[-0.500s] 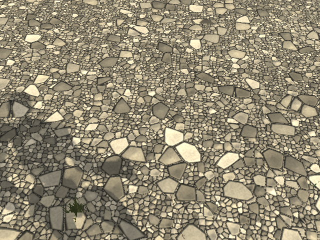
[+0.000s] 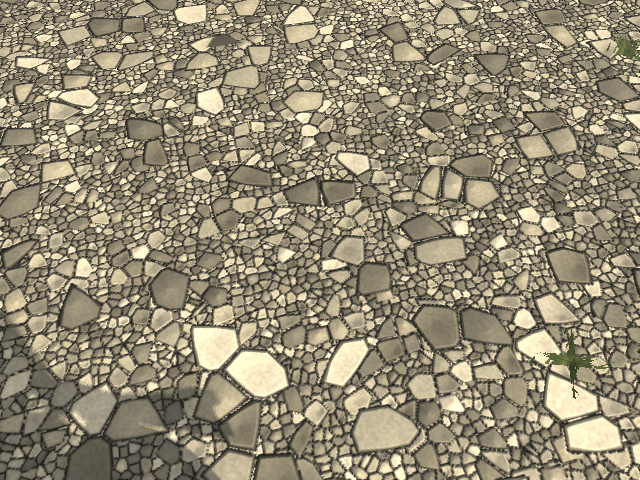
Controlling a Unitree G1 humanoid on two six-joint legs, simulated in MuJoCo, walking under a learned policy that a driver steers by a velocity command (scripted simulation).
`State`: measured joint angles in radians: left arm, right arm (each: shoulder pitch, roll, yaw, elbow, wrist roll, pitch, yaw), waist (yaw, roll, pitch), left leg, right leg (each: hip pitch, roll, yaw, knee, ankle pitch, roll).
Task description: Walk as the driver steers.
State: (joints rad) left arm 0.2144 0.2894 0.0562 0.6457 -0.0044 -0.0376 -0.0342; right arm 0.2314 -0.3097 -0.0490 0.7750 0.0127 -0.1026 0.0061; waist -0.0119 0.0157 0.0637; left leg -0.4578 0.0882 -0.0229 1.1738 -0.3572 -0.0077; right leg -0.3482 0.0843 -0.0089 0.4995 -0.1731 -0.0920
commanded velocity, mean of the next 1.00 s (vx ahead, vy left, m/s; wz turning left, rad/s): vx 0.50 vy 0.00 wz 0.37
